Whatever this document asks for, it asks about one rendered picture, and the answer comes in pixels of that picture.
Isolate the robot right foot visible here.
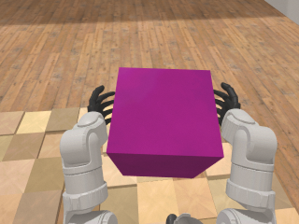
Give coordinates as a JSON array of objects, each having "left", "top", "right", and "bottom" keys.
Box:
[{"left": 165, "top": 214, "right": 177, "bottom": 224}]

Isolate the robot right shin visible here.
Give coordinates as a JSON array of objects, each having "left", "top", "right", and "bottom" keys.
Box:
[{"left": 176, "top": 213, "right": 191, "bottom": 220}]

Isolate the robot left upper arm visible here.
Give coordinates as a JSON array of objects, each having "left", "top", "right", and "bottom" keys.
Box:
[{"left": 67, "top": 210, "right": 119, "bottom": 224}]

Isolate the carton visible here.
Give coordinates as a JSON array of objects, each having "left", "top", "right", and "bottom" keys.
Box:
[{"left": 106, "top": 67, "right": 224, "bottom": 178}]

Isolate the robot left forearm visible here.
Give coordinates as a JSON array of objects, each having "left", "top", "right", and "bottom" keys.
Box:
[{"left": 59, "top": 111, "right": 108, "bottom": 224}]

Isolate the robot right upper arm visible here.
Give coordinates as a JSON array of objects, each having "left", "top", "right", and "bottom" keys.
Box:
[{"left": 216, "top": 208, "right": 272, "bottom": 224}]

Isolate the robot left hand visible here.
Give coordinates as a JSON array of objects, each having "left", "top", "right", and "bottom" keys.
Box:
[{"left": 87, "top": 85, "right": 116, "bottom": 125}]

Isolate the robot right hand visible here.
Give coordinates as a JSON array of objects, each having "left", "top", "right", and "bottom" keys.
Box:
[{"left": 213, "top": 82, "right": 241, "bottom": 126}]

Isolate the robot right forearm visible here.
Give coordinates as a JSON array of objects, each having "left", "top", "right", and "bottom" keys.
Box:
[{"left": 221, "top": 108, "right": 278, "bottom": 224}]

